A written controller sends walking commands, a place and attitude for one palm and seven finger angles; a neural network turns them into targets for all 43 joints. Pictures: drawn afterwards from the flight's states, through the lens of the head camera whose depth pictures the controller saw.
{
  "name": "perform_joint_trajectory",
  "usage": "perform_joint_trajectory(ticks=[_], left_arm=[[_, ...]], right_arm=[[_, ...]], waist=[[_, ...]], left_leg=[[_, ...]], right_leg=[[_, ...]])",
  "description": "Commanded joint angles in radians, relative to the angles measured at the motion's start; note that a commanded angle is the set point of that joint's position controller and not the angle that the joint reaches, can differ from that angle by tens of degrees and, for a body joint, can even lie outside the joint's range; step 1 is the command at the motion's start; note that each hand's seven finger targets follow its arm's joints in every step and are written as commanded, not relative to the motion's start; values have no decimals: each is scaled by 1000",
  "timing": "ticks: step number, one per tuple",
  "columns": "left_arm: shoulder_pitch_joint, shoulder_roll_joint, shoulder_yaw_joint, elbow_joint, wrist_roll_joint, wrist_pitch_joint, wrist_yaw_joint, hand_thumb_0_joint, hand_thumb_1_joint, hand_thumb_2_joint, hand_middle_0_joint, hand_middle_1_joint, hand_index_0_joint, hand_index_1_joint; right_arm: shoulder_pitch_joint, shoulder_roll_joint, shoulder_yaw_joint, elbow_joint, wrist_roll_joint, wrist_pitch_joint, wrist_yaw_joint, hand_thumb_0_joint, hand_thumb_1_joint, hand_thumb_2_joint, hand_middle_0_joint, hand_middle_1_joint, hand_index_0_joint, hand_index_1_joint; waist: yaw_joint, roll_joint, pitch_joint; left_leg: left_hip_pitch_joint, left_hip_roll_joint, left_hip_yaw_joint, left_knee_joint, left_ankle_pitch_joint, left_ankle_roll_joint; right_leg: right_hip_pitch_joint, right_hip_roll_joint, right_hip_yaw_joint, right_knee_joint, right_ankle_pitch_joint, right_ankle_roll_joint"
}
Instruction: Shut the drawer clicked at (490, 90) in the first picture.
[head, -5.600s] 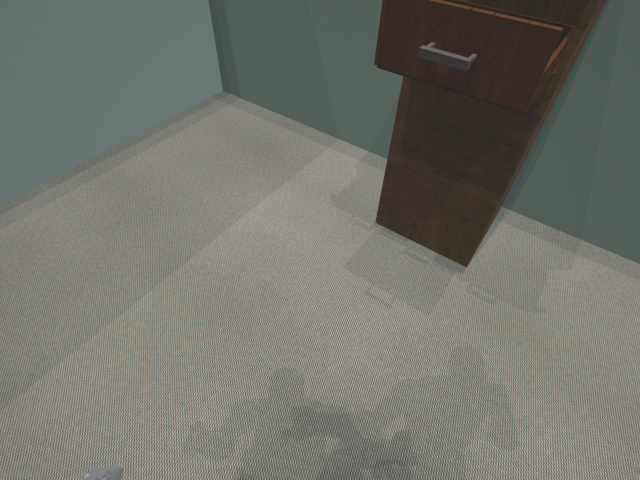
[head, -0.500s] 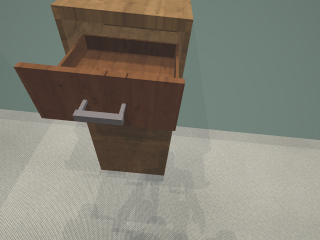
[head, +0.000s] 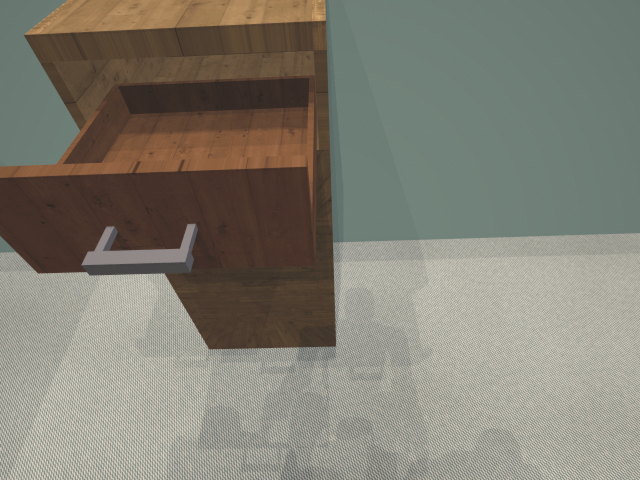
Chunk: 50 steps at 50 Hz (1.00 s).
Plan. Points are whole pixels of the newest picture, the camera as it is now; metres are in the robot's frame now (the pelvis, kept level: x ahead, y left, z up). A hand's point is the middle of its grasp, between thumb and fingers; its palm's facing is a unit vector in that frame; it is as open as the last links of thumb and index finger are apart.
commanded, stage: look again from close up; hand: left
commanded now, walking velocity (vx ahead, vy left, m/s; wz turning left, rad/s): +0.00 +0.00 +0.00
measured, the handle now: (144, 247) +0.35 +0.21 +0.14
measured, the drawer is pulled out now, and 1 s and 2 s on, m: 0.27 0.27 0.27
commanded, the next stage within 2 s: raise the hand and make a fist in 0.24 s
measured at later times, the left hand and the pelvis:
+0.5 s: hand out of the picture +0.12 +0.18 -0.03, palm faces +0.25 -0.96 -0.12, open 7.2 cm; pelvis -0.04 -0.01 +0.00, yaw +1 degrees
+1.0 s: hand (140, 474) +0.13 +0.18 +0.07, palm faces -0.01 -1.00 -0.05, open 4.7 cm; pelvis -0.07 +0.03 -0.04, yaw +2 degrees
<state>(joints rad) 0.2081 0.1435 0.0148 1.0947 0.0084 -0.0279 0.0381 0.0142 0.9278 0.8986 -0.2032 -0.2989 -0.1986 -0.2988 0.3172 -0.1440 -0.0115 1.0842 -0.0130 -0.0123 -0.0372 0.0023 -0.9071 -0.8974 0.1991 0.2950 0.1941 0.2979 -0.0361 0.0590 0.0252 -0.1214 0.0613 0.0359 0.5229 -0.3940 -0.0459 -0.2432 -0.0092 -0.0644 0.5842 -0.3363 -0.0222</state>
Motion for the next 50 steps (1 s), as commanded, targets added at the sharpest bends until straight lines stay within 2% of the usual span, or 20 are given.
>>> perform_joint_trajectory(ticks=[1,6,16,17,18,19,20,21,22,24,25,26,29,31,35,39,40,42,45,50], left_arm=[[66,109,12,-29,-2,-6,7,0,900,900,-200,-300,-200,-300],[51,121,14,-40,0,-2,2,0,900,900,-200,-300,-200,-300],[70,139,16,-31,-1,-5,-4,0,900,900,-200,-300,-200,-300],[212,178,31,19,3,-21,37,0,900,900,-200,-300,-200,-300],[-607,376,137,-1508,-203,-275,4,0,900,900,-220,-322,-220,-322],[-69,309,125,-1265,-105,-222,51,0,900,900,-240,-343,-240,-343],[201,88,15,-1141,-147,-92,81,0,900,900,-260,-365,-260,-365],[161,56,17,-1140,-165,-91,69,0,900,900,-280,-387,-280,-387],[104,110,71,-1207,-177,-137,52,0,900,900,-300,-408,-300,-408],[202,78,101,-1133,-189,-252,-19,0,900,900,-340,-452,-340,-452],[273,67,107,-1096,-198,-314,-70,0,900,900,-360,-473,-360,-473],[328,46,106,-1078,-206,-388,-120,0,900,900,-380,-495,-380,-495],[370,61,136,-1035,-254,-591,-295,0,900,900,-440,-560,-440,-560],[368,106,154,-1087,-275,-544,-349,0,900,900,-480,-603,-480,-603],[201,111,120,-1353,-282,-383,-286,0,900,900,-560,-690,-560,-690],[63,118,71,-1588,-206,-394,-160,0,900,900,-640,-777,-640,-777],[-2,119,36,-1640,-185,-403,-145,0,900,900,-660,-798,-660,-798],[13,94,-2,-1611,-170,-394,-142,0,900,900,-700,-842,-700,-842],[97,80,-37,-1559,-159,-317,-166,0,900,900,-760,-907,-760,-907],[214,108,32,-1594,-171,-144,-151,0,900,900,-860,-1015,-860,-1015]], right_arm=[[81,-71,-10,-18,-4,-8,-1,0,-900,-900,200,300,200,300],[56,-77,-3,-12,-6,-5,2,0,-900,-900,200,300,200,300],[48,-88,5,5,-4,-8,2,0,-900,-900,200,300,200,300],[-87,-138,-18,-59,7,-9,11,0,-900,-900,200,300,200,300],[-112,-287,-38,-417,54,-193,-39,0,-900,-900,200,300,200,300],[-124,-205,-30,-355,25,-272,-71,0,-900,-900,200,300,200,300],[-160,-167,-25,-374,52,-305,-66,0,-900,-900,200,300,200,300],[-111,-186,-27,-350,60,-317,-61,0,-900,-900,200,300,200,300],[-132,-206,-52,-398,55,-340,-61,0,-900,-900,200,300,200,300],[-133,-206,-63,-453,31,-365,-50,0,-900,-900,200,300,200,300],[-152,-200,-66,-492,34,-379,-35,0,-900,-900,200,300,200,300],[-157,-195,-66,-528,28,-383,-18,0,-900,-900,200,300,200,300],[-193,-218,-78,-613,24,-373,26,0,-900,-900,200,300,200,300],[-213,-237,-75,-703,48,-343,31,0,-900,-900,200,300,200,300],[-194,-218,-50,-797,62,-299,-2,0,-900,-900,200,300,200,300],[-119,-205,-24,-785,37,-306,-13,0,-900,-900,200,300,200,300],[-113,-210,-13,-780,27,-309,-11,0,-900,-900,200,300,200,300],[-112,-208,-1,-759,27,-322,-9,0,-900,-900,200,300,200,300],[-127,-215,14,-753,30,-333,-5,0,-900,-900,200,300,200,300],[-177,-197,25,-755,36,-325,-6,0,-900,-900,200,300,200,300]], waist=[[17,-76,19],[21,-82,65],[27,-68,41],[108,-332,108],[-26,-19,-416],[58,247,-455],[57,238,-274],[19,35,-167],[-3,-98,-69],[16,-276,-52],[53,-205,-39],[73,-240,-80],[81,-235,-84],[102,-186,-134],[64,-124,-157],[29,23,-196],[8,-16,-197],[5,59,-178],[20,28,-166],[84,-49,-174]], left_leg=[[-59,40,-29,-96,360,52],[-65,32,-28,-136,253,50],[-45,32,-18,-155,225,44],[-241,31,32,110,113,22],[6,-71,2,-52,329,87],[79,-62,26,-113,452,87],[-21,-49,-12,-102,477,51],[-64,-45,-13,-61,442,57],[-125,-56,-16,-7,351,69],[-259,-71,-9,54,183,74],[-312,-82,-7,79,140,63],[-376,-87,-2,111,98,52],[-545,-99,11,259,-9,40],[-571,-114,37,273,-52,55],[-542,-103,18,241,-125,67],[-423,-73,-35,221,-36,71],[-422,-68,-52,224,-27,77],[-398,-63,-68,211,-13,70],[-393,-56,-90,177,20,64],[-393,-51,-94,112,54,57]], right_leg=[[81,-98,85,-89,487,-31],[47,-96,107,-150,332,-29],[66,-101,124,-195,308,-32],[127,-171,192,-182,877,55],[245,-123,201,-88,741,-3],[233,-46,119,-48,496,-36],[140,-35,53,-70,364,-27],[58,-24,23,-94,350,-2],[-44,-22,28,-98,285,16],[-152,-30,30,-86,36,41],[-169,-34,48,-54,-41,31],[-185,-33,46,-7,-109,26],[-261,-44,111,80,-206,11],[-247,-57,141,74,-276,5],[-280,-36,125,61,-378,17],[-286,-3,39,144,-145,1],[-299,6,22,168,-118,4],[-303,7,7,174,-79,-3],[-261,9,-16,169,-34,-3],[-147,5,-30,134,-17,0]])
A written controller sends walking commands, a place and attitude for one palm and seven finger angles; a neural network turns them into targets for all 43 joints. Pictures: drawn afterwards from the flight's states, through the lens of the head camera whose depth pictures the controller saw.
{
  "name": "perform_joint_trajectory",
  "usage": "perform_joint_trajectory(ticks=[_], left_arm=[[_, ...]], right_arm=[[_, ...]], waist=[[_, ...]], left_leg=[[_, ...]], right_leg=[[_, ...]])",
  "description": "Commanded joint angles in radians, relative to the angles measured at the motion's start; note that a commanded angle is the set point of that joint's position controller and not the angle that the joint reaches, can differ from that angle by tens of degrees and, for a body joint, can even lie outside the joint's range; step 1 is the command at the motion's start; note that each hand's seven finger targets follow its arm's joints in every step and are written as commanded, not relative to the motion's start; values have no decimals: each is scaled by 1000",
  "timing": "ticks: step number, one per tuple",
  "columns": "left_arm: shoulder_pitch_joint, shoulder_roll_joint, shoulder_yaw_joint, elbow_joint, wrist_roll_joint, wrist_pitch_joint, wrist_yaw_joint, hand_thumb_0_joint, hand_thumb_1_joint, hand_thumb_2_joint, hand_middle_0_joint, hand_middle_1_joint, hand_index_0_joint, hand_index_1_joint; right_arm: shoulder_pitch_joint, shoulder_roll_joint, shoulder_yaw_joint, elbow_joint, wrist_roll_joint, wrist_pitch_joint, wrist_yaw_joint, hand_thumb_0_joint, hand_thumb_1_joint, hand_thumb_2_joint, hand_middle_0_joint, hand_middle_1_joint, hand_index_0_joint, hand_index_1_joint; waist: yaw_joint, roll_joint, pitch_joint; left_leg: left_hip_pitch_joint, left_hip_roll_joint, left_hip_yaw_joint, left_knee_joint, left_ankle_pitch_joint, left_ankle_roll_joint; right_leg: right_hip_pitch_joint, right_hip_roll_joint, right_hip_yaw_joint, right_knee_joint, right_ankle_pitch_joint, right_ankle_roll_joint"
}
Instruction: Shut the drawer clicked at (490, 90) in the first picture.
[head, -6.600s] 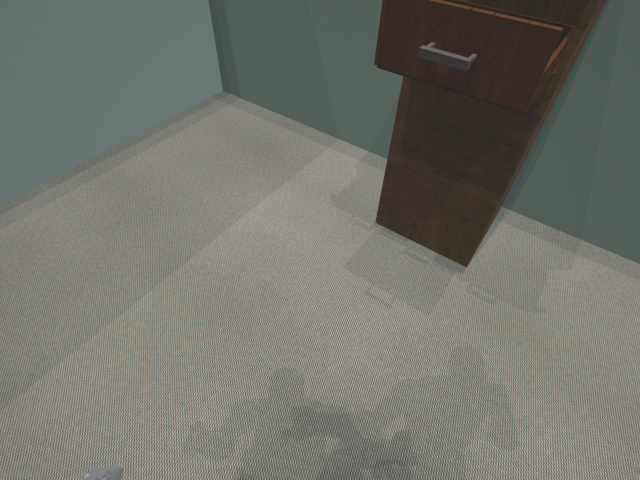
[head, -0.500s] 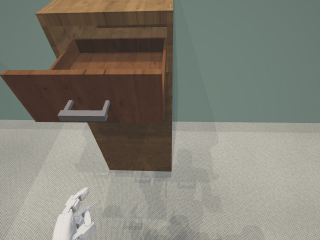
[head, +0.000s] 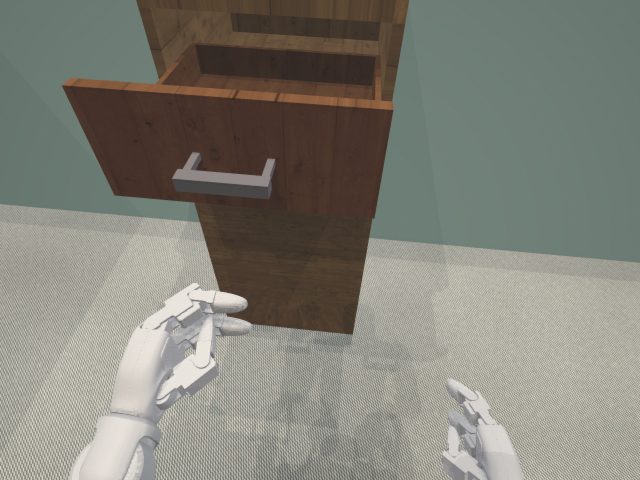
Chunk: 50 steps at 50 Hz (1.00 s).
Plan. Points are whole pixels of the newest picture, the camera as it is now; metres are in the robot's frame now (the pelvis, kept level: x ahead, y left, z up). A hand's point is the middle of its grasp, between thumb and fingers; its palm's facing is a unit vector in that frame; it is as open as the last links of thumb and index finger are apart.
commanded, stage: raise the hand and make a fist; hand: left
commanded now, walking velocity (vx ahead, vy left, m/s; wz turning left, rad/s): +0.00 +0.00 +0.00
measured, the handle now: (227, 173) +0.43 +0.16 +0.18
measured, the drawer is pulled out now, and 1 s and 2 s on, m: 0.27 0.27 0.27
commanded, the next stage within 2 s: bring the fist close to the handle in 1.24 s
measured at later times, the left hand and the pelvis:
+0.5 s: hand (180, 306) +0.22 +0.15 +0.19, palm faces +0.01 -0.99 -0.11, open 3.1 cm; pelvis +0.03 -0.01 +0.03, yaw +0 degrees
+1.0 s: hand (158, 228) +0.24 +0.15 +0.27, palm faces +0.00 -0.99 -0.10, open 3.3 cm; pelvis +0.02 -0.02 +0.04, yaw +0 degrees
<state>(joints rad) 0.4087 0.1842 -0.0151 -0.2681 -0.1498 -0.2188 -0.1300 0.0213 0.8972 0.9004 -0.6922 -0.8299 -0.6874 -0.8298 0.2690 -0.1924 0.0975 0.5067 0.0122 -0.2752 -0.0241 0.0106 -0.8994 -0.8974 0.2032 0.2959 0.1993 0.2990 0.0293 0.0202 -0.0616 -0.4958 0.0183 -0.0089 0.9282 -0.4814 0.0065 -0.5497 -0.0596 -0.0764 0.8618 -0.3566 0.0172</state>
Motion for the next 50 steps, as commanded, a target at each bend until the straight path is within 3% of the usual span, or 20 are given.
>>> perform_joint_trajectory(ticks=[1,4,5,7,9,10,13,15,16,19,20,22,25,26,35,42,45,47,49,50], left_arm=[[6,64,69,-278,-16,68,26,0,900,900,-880,-1037,-880,-1037],[8,63,91,-371,-27,92,60,0,900,900,-940,-1102,-940,-1102],[18,63,86,-390,-25,94,69,0,900,900,-960,-1123,-960,-1123],[36,55,79,-454,-26,90,73,0,900,900,-1000,-1167,-1000,-1167],[35,47,67,-476,-29,96,69,0,900,900,-1040,-1210,-1040,-1210],[40,50,66,-472,-28,102,66,0,900,900,-1060,-1232,-1060,-1232],[44,66,77,-517,-31,124,44,0,900,900,-1120,-1297,-1120,-1297],[44,105,121,-517,-34,147,40,0,900,900,-1160,-1340,-1160,-1340],[16,87,104,-532,-41,159,30,0,900,900,-1180,-1362,-1180,-1362],[-42,117,155,-548,-65,195,17,0,900,900,-1240,-1427,-1240,-1427],[-54,144,184,-541,-73,209,14,0,900,900,-1260,-1448,-1260,-1448],[-72,138,193,-558,-92,237,-7,0,900,900,-1300,-1492,-1300,-1492],[-76,181,257,-541,-123,293,-38,0,900,900,-1360,-1557,-1360,-1557],[-120,161,228,-553,-125,315,-50,0,900,900,-1380,-1578,-1380,-1578],[-333,237,338,-534,-174,492,-78,0,900,900,-1400,-1600,-1400,-1600],[-556,233,331,-529,-179,613,-79,0,900,900,-1400,-1600,-1400,-1600],[-485,248,374,-386,-189,677,-83,0,900,900,-1400,-1600,-1400,-1600],[-539,235,356,-395,-185,700,-84,0,900,900,-1400,-1600,-1400,-1600],[-567,233,352,-467,-182,699,-76,0,900,900,-1400,-1600,-1400,-1600],[-553,268,380,-489,-184,688,-69,0,900,900,-1400,-1600,-1400,-1600]], right_arm=[[-128,-143,-80,-179,13,-58,-19,0,-900,-900,200,300,200,300],[-128,-134,-76,-171,10,-66,-16,0,-900,-900,200,300,200,300],[-137,-134,-74,-169,7,-70,-14,0,-900,-900,200,300,200,300],[-119,-134,-77,-164,6,-79,-9,0,-900,-900,200,300,200,300],[-108,-137,-78,-155,9,-88,-8,0,-900,-900,200,300,200,300],[-111,-139,-77,-148,8,-88,-8,0,-900,-900,200,300,200,300],[-107,-144,-80,-147,14,-91,-15,0,-900,-900,200,300,200,300],[-114,-145,-82,-141,18,-88,-21,0,-900,-900,200,300,200,300],[-120,-146,-78,-147,20,-87,-26,0,-900,-900,200,300,200,300],[-127,-146,-71,-142,28,-84,-40,0,-900,-900,200,300,200,300],[-133,-148,-70,-139,29,-82,-43,0,-900,-900,200,300,200,300],[-142,-145,-64,-138,33,-82,-46,0,-900,-900,200,300,200,300],[-161,-149,-58,-130,43,-76,-50,0,-900,-900,200,300,200,300],[-171,-145,-51,-129,46,-72,-51,0,-900,-900,200,300,200,300],[-271,-147,-29,-97,59,-51,-59,0,-900,-900,200,300,200,300],[-336,-144,-16,-69,64,-37,-62,0,-900,-900,200,300,200,300],[-345,-157,-19,-52,64,-10,-61,0,-900,-900,200,300,200,300],[-359,-155,-20,-54,67,8,-57,0,-900,-900,200,300,200,300],[-368,-155,-23,-75,66,8,-51,0,-900,-900,200,300,200,300],[-369,-160,-27,-80,66,6,-49,0,-900,-900,200,300,200,300]], waist=[[22,-6,-86],[27,-3,-84],[26,-34,-85],[25,12,-106],[12,6,-90],[8,-30,-69],[13,27,-80],[19,-28,-71],[15,-6,-67],[26,39,-65],[26,-12,-66],[36,26,-79],[49,-6,-91],[42,12,-65],[67,2,-34],[73,22,-36],[83,-74,6],[75,-44,16],[78,-4,-37],[83,-16,-63]], left_leg=[[-10,-5,-45,-303,163,2],[21,0,-38,-316,195,-3],[23,-1,-37,-315,210,1],[60,-1,-26,-311,262,-2],[71,-1,-23,-308,271,-2],[65,0,-28,-310,276,2],[97,-8,-18,-316,292,3],[103,-7,-21,-321,301,8],[117,-14,-14,-323,296,12],[153,-17,-11,-343,311,7],[159,-16,-13,-341,326,12],[194,-21,-7,-351,374,11],[225,-21,0,-363,413,10],[235,-22,2,-374,418,11],[314,-23,0,-437,386,17],[353,-28,-9,-479,357,21],[322,-28,-5,-478,324,20],[322,-32,4,-481,303,23],[343,-37,4,-479,313,24],[350,-35,6,-472,322,23]], right_leg=[[166,53,-23,-144,20,-39],[179,54,-30,-156,39,-36],[192,56,-30,-159,49,-33],[202,53,-30,-161,97,-33],[198,52,-31,-173,116,-29],[206,55,-31,-179,121,-29],[228,48,-26,-195,148,-29],[252,52,-21,-213,160,-29],[252,48,-16,-224,166,-27],[278,48,-16,-250,186,-30],[295,50,-11,-260,205,-28],[326,48,-11,-269,270,-31],[372,52,-8,-292,334,-29],[365,50,-10,-301,344,-28],[389,53,8,-387,286,-23],[394,44,9,-413,222,-20],[388,49,29,-447,164,-13],[377,41,36,-458,117,-12],[392,39,29,-440,131,-14],[406,39,39,-443,133,-12]])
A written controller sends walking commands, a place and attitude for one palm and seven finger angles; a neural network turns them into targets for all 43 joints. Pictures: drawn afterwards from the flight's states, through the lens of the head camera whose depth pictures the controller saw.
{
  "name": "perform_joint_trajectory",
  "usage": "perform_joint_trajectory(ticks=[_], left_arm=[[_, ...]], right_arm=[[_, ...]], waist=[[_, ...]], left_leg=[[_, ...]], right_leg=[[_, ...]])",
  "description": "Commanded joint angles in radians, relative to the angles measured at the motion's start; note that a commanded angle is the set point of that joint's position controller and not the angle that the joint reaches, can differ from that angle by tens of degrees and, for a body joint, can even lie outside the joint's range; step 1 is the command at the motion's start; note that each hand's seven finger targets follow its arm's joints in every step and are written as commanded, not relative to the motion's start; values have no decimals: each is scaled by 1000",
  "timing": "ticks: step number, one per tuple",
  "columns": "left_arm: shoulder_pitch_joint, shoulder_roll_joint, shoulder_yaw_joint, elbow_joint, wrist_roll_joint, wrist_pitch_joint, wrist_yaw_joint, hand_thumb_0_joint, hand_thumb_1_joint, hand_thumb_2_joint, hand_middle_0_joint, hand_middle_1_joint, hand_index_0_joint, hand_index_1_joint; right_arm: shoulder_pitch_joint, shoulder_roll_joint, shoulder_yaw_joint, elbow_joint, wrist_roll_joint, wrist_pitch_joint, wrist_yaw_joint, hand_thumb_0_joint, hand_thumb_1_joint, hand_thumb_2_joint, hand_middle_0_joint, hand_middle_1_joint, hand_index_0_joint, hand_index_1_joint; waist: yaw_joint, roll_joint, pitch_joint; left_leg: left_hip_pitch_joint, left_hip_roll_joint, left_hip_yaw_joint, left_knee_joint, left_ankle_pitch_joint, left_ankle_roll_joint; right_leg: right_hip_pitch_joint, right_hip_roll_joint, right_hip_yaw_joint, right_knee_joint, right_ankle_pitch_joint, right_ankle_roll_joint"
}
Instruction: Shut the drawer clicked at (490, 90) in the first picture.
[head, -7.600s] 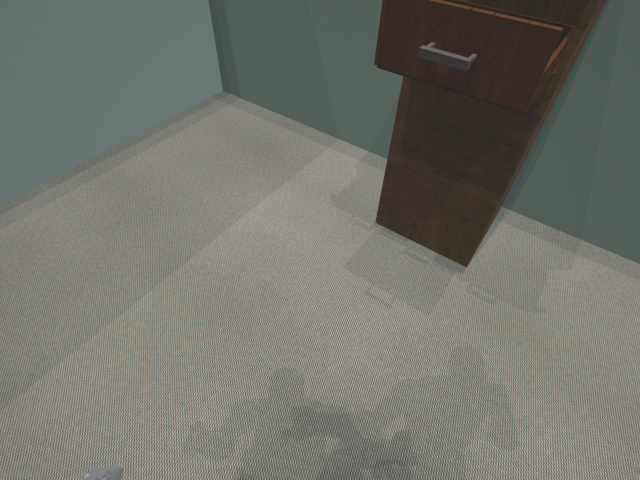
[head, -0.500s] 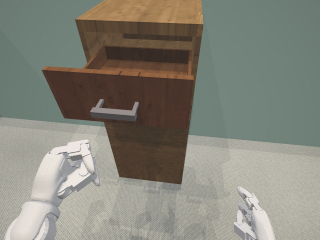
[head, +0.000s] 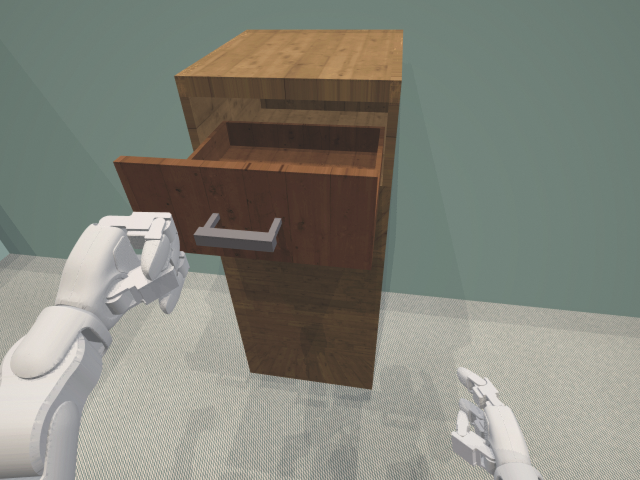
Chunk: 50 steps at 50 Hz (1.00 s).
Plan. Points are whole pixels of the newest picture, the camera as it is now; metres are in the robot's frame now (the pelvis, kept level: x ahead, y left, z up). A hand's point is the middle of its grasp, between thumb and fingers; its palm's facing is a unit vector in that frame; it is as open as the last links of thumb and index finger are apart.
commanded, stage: raise the hand and make a fist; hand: left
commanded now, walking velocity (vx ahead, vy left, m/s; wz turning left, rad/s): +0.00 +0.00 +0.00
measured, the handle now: (240, 230) +0.41 +0.19 +0.14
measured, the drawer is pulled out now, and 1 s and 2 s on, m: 0.27 0.27 0.27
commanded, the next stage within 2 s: bring the fist close to the handle in 0.24 s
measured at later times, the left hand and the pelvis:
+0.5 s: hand (190, 283) +0.22 +0.16 +0.22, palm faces +0.00 -1.00 -0.07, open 3.3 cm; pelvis -0.01 +0.01 +0.00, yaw -1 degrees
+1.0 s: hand (222, 283) +0.27 +0.16 +0.16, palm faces +0.03 -1.00 -0.06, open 3.3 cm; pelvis +0.00 +0.00 +0.00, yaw -1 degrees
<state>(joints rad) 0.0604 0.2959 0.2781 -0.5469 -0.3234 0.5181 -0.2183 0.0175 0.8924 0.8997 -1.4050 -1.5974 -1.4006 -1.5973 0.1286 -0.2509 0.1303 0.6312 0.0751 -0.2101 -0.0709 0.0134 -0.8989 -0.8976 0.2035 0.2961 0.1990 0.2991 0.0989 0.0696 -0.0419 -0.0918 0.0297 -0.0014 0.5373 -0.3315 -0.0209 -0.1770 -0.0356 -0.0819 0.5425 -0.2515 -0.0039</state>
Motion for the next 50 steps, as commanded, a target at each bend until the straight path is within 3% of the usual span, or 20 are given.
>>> perform_joint_trajectory(ticks=[1,5,6,8,10,13,15,16,20,22,24,25,29,30,34,37,42,45,46,50], left_arm=[[-204,157,88,-234,-6,-60,23,0,900,900,-1400,-1600,-1400,-1600],[-195,169,100,-242,-5,-107,36,0,900,900,-1400,-1600,-1400,-1600],[-232,147,71,-236,1,-111,37,0,900,900,-1400,-1600,-1400,-1600],[-246,120,43,-209,6,-110,45,0,900,900,-1400,-1600,-1400,-1600],[-242,142,55,-185,11,-106,51,0,900,900,-1400,-1600,-1400,-1600],[-263,107,15,-191,20,-93,51,0,900,900,-1400,-1600,-1400,-1600],[-247,125,24,-203,22,-95,53,0,900,900,-1400,-1600,-1400,-1600],[-248,118,20,-213,25,-95,54,0,900,900,-1400,-1600,-1400,-1600],[-231,81,-7,-134,27,-88,68,0,900,900,-1400,-1600,-1400,-1600],[-249,48,-42,-145,38,-92,80,0,900,900,-1400,-1600,-1400,-1600],[-248,74,-14,-131,47,-99,99,0,900,900,-1400,-1600,-1400,-1600],[-233,103,5,-131,54,-108,105,0,900,900,-1400,-1600,-1400,-1600],[-288,60,-37,-115,69,-152,118,0,900,900,-1400,-1600,-1400,-1600],[-277,62,-45,-111,73,-169,120,0,900,900,-1400,-1600,-1400,-1600],[-267,36,-78,-80,82,-213,112,0,900,900,-1400,-1600,-1400,-1600],[-234,13,-105,-63,92,-238,116,0,900,900,-1400,-1600,-1400,-1600],[-268,53,-57,21,101,-267,138,0,900,900,-1400,-1600,-1400,-1600],[-272,47,-66,13,108,-309,140,0,900,900,-1400,-1600,-1400,-1600],[-253,20,-89,15,109,-324,135,0,900,900,-1400,-1600,-1400,-1600],[-225,17,-94,84,106,-363,115,0,900,900,-1400,-1600,-1400,-1600]], right_arm=[[-222,-98,-59,-211,0,-61,-2,0,-900,-900,200,300,200,300],[-204,-101,-63,-202,-2,-70,-2,0,-900,-900,200,300,200,300],[-204,-100,-61,-196,-3,-73,-5,0,-900,-900,200,300,200,300],[-197,-99,-61,-190,-1,-80,-10,0,-900,-900,200,300,200,300],[-195,-108,-67,-179,-2,-85,-15,0,-900,-900,200,300,200,300],[-198,-100,-64,-183,0,-86,-14,0,-900,-900,200,300,200,300],[-198,-108,-68,-185,-2,-89,-12,0,-900,-900,200,300,200,300],[-195,-104,-67,-188,-2,-88,-11,0,-900,-900,200,300,200,300],[-188,-105,-66,-171,-4,-82,-9,0,-900,-900,200,300,200,300],[-183,-97,-66,-179,-7,-76,-5,0,-900,-900,200,300,200,300],[-176,-96,-68,-179,-10,-66,-5,0,-900,-900,200,300,200,300],[-176,-100,-70,-176,-14,-61,-4,0,-900,-900,200,300,200,300],[-165,-86,-67,-181,-15,-48,-8,0,-900,-900,200,300,200,300],[-159,-89,-70,-180,-17,-50,-8,0,-900,-900,200,300,200,300],[-138,-82,-72,-184,-17,-51,-12,0,-900,-900,200,300,200,300],[-126,-81,-76,-184,-22,-52,-9,0,-900,-900,200,300,200,300],[-118,-83,-81,-174,-27,-37,-16,0,-900,-900,200,300,200,300],[-107,-79,-86,-178,-31,-37,-13,0,-900,-900,200,300,200,300],[-99,-77,-87,-181,-32,-39,-11,0,-900,-900,200,300,200,300],[-71,-84,-93,-169,-37,-42,-10,0,-900,-900,200,300,200,300]], waist=[[14,-54,-103],[5,-65,-79],[-3,-47,-50],[-10,-6,-13],[-9,-56,-9],[-9,-10,-11],[-4,-46,-41],[-3,-32,-58],[-9,-75,-10],[-14,-48,-19],[-13,-93,-39],[-9,-91,-38],[-29,-30,-46],[-30,-59,-49],[-37,-30,-55],[-38,-45,-49],[-40,-86,-44],[-41,-49,-95],[-43,-33,-105],[-50,-94,-99]], left_leg=[[-52,-46,-1,-82,177,51],[-50,-39,3,-80,172,49],[-53,-40,2,-87,150,50],[-58,-43,-1,-96,111,48],[-65,-43,-4,-98,100,50],[-65,-47,-6,-109,80,48],[-62,-45,-8,-107,99,49],[-58,-44,-7,-110,112,49],[-83,-43,-10,-114,89,45],[-80,-44,-11,-118,104,43],[-86,-42,-10,-118,101,44],[-89,-40,-6,-114,107,45],[-78,-41,1,-117,106,39],[-78,-37,-1,-117,111,39],[-69,-37,1,-117,111,36],[-78,-35,-3,-118,136,36],[-99,-36,6,-117,125,37],[-75,-36,13,-107,177,34],[-68,-34,16,-103,208,33],[-83,-34,18,-90,234,34]], right_leg=[[43,11,43,-118,28,8],[23,16,43,-135,13,9],[2,14,40,-142,-17,9],[-23,15,36,-147,-53,7],[-19,17,42,-159,-73,9],[-20,15,36,-144,-79,7],[-2,18,36,-138,-58,8],[6,17,29,-127,-41,7],[-20,24,25,-132,-58,9],[-17,22,20,-117,-29,6],[-9,24,21,-119,-41,7],[-4,26,29,-127,-45,6],[-8,24,26,-121,-38,3],[-4,26,24,-121,-33,3],[-6,26,21,-119,-18,1],[2,27,18,-113,16,-1],[6,27,29,-126,-9,0],[33,26,27,-110,60,-3],[43,24,23,-96,112,-5],[43,28,21,-90,173,0]])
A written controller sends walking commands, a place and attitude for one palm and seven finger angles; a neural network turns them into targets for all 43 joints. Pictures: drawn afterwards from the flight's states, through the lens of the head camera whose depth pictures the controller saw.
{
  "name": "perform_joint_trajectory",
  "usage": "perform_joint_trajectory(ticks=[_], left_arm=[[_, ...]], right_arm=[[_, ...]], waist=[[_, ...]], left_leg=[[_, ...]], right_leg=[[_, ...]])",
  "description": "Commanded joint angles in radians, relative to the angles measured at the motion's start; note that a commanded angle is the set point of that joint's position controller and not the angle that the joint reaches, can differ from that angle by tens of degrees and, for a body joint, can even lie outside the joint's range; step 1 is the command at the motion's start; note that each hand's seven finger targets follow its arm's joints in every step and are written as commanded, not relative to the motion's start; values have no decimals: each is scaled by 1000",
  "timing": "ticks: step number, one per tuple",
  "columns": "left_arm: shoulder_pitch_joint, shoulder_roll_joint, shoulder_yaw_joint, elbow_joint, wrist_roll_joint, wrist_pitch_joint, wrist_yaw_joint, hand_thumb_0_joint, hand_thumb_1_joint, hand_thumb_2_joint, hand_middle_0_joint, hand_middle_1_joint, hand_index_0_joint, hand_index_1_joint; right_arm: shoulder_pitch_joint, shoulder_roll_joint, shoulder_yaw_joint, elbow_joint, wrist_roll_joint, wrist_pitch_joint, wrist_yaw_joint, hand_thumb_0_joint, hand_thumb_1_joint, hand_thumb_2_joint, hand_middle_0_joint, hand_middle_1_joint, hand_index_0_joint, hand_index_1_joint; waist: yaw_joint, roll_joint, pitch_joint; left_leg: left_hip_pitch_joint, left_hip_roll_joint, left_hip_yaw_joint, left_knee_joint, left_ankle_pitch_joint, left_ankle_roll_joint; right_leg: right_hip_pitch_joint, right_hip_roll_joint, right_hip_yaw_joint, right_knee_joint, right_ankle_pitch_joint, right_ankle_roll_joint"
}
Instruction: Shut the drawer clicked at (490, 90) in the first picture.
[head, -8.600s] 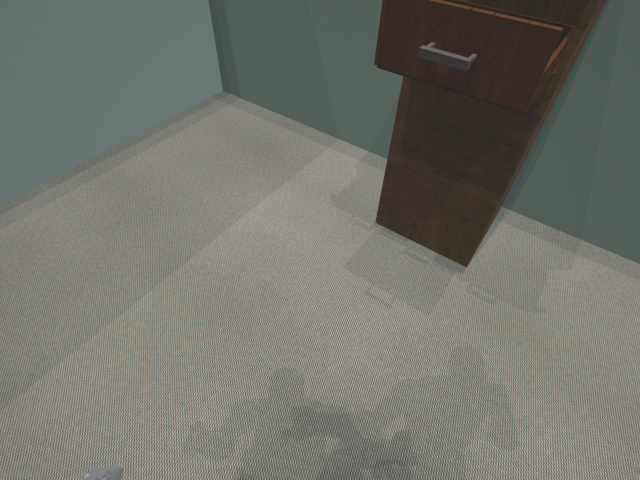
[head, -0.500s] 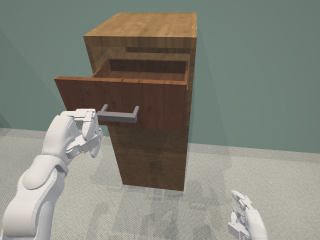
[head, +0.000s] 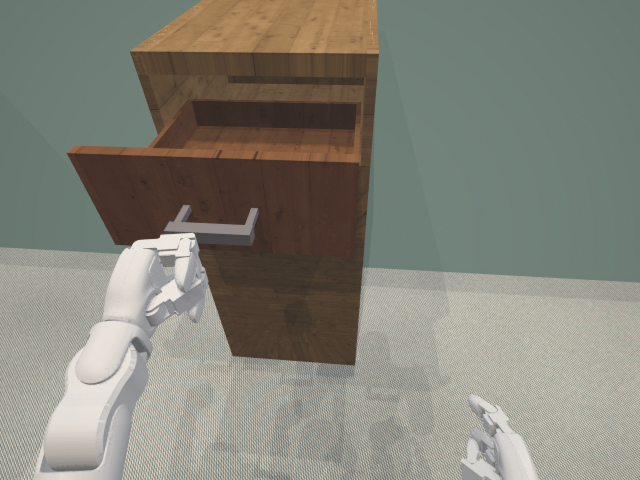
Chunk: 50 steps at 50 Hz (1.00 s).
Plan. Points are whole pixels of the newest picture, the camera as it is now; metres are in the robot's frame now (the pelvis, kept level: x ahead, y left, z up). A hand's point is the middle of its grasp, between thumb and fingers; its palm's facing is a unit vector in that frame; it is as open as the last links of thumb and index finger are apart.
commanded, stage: bring the fist close to the handle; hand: left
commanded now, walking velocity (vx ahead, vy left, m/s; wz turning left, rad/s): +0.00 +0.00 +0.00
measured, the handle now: (214, 223) +0.40 +0.19 +0.13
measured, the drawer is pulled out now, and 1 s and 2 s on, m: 0.27 0.27 0.16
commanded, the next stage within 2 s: push the drawer shut in 0.74 s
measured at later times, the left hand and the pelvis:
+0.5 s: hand (212, 281) +0.31 +0.17 +0.12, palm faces +0.03 -1.00 -0.04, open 3.3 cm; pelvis +0.01 +0.00 +0.00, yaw +0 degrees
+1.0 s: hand (209, 280) +0.31 +0.17 +0.13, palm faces +0.03 -1.00 -0.04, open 3.3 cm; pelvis +0.00 +0.01 +0.00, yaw +0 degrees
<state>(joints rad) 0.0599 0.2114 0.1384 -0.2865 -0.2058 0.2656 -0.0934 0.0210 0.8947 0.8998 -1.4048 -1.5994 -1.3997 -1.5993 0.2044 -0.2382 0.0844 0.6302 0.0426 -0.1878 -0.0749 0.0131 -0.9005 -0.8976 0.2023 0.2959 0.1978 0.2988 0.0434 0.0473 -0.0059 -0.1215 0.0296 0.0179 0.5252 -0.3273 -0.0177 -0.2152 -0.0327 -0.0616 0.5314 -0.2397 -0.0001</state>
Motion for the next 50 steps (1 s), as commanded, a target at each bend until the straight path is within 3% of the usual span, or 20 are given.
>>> perform_joint_trajectory(ticks=[1,5,8,11,15,17,20,21,25,27,30,35,38,40,42,45,47,48,49,50], left_arm=[[-217,115,63,-164,-12,-116,-13,0,900,900,-1400,-1600,-1400,-1600],[-284,132,74,-120,-5,-148,-8,0,900,900,-1400,-1600,-1400,-1600],[-270,104,58,-117,-8,-187,-11,0,900,900,-1400,-1600,-1400,-1600],[-284,100,45,-61,-5,-222,-22,0,900,900,-1400,-1600,-1400,-1600],[-334,117,55,12,0,-249,-28,0,900,900,-1400,-1600,-1400,-1600],[-339,108,55,14,2,-267,-27,0,900,900,-1400,-1600,-1400,-1600],[-328,138,82,6,-1,-298,-28,0,900,900,-1400,-1600,-1400,-1600],[-334,118,63,9,-2,-303,-33,0,900,900,-1400,-1600,-1400,-1600],[-321,127,74,41,-3,-302,-35,0,900,900,-1400,-1600,-1400,-1600],[-304,91,43,3,-4,-298,-39,0,900,900,-1400,-1600,-1400,-1600],[-258,94,46,20,-6,-283,-39,0,900,900,-1400,-1600,-1400,-1600],[-315,107,51,-22,0,-277,-23,0,900,900,-1400,-1600,-1400,-1600],[-298,79,25,-38,4,-285,-19,0,900,900,-1400,-1600,-1400,-1600],[-303,104,43,-13,7,-287,-16,0,900,900,-1400,-1600,-1400,-1600],[-295,99,46,-8,4,-280,-20,0,900,900,-1400,-1600,-1400,-1600],[-394,117,46,41,5,-268,-15,0,900,900,-1400,-1600,-1400,-1600],[-464,101,29,73,5,-265,-15,0,900,900,-1400,-1600,-1400,-1600],[-479,116,49,95,3,-266,-14,0,900,900,-1400,-1600,-1400,-1600],[-505,106,36,103,7,-268,-15,0,900,900,-1400,-1600,-1400,-1600],[-546,100,15,115,9,-275,-14,0,900,900,-1400,-1600,-1400,-1600]], right_arm=[[-145,-98,-51,-170,-2,-64,-7,0,-900,-900,200,300,200,300],[-143,-99,-53,-165,-4,-60,-12,0,-900,-900,200,300,200,300],[-130,-93,-56,-171,-6,-69,-9,0,-900,-900,200,300,200,300],[-111,-99,-61,-160,-8,-69,-9,0,-900,-900,200,300,200,300],[-103,-105,-63,-150,-8,-65,-11,0,-900,-900,200,300,200,300],[-101,-99,-64,-157,-10,-65,-10,0,-900,-900,200,300,200,300],[-95,-101,-67,-158,-12,-68,-6,0,-900,-900,200,300,200,300],[-102,-99,-66,-161,-10,-69,-6,0,-900,-900,200,300,200,300],[-96,-103,-68,-155,-9,-68,-4,0,-900,-900,200,300,200,300],[-102,-96,-68,-167,-7,-69,1,0,-900,-900,200,300,200,300],[-99,-102,-67,-164,-10,-65,5,0,-900,-900,200,300,200,300],[-110,-101,-68,-170,-10,-57,1,0,-900,-900,200,300,200,300],[-111,-93,-64,-172,-10,-59,4,0,-900,-900,200,300,200,300],[-106,-100,-65,-160,-12,-55,2,0,-900,-900,200,300,200,300],[-115,-97,-64,-165,-10,-51,0,0,-900,-900,200,300,200,300],[-116,-102,-61,-151,-7,-40,-9,0,-900,-900,200,300,200,300],[-124,-98,-56,-148,-5,-38,-15,0,-900,-900,200,300,200,300],[-121,-101,-57,-145,-4,-37,-19,0,-900,-900,200,300,200,300],[-124,-99,-57,-146,-3,-37,-21,0,-900,-900,200,300,200,300],[-121,-101,-56,-144,-2,-37,-23,0,-900,-900,200,300,200,300]], waist=[[7,-71,-133],[0,-51,-124],[2,-17,-170],[-14,-77,-164],[-20,-56,-144],[-12,-17,-183],[-5,-58,-221],[-7,-25,-213],[-5,-52,-203],[-1,-12,-216],[-2,-60,-181],[-9,-58,-190],[-6,-17,-193],[-13,-61,-183],[-6,-43,-178],[-29,-60,-138],[-34,-32,-131],[-29,-45,-145],[-30,-16,-158],[-43,-34,-158]], left_leg=[[-63,-33,2,-78,223,31],[-74,-38,6,-72,202,31],[-56,-39,7,-64,246,28],[-72,-36,6,-53,255,31],[-94,-40,6,-47,232,29],[-83,-40,9,-44,251,27],[-85,-34,6,-39,281,27],[-86,-35,8,-41,276,27],[-94,-32,3,-46,281,26],[-80,-33,6,-46,300,23],[-100,-29,0,-48,291,23],[-97,-30,-2,-49,249,25],[-86,-30,-3,-50,255,20],[-96,-29,-7,-50,245,23],[-101,-31,-3,-54,234,22],[-118,-32,-7,-55,183,24],[-113,-35,-10,-59,155,25],[-114,-35,-11,-59,154,24],[-107,-37,-8,-58,153,23],[-104,-34,-12,-56,144,26]], right_leg=[[81,23,4,-79,155,-3],[69,22,13,-84,120,-5],[86,19,7,-57,196,-8],[77,21,6,-51,220,-3],[53,21,10,-47,196,-6],[66,17,10,-34,223,-10],[93,20,8,-21,258,-10],[87,17,9,-20,259,-10],[87,21,4,-20,260,-12],[88,17,0,-14,280,-14],[78,21,-5,-18,269,-13],[65,22,1,-24,209,-12],[59,20,-3,-17,217,-15],[58,23,-3,-23,200,-14],[61,20,-1,-25,196,-15],[32,22,3,-45,135,-12],[13,21,5,-51,100,-14],[19,22,5,-49,95,-15],[18,21,5,-48,93,-16],[10,22,7,-51,79,-14]])
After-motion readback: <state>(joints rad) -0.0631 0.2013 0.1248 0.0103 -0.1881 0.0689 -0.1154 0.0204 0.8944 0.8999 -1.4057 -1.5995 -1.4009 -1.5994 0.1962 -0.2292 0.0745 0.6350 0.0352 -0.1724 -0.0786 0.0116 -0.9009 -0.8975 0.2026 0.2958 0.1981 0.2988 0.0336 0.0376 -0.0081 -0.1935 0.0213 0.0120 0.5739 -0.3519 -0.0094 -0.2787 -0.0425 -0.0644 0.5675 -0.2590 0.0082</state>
